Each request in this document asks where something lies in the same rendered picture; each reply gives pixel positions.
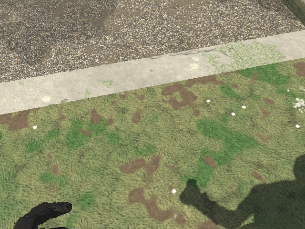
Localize robot left hand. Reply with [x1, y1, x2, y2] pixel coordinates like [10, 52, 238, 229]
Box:
[12, 201, 72, 229]

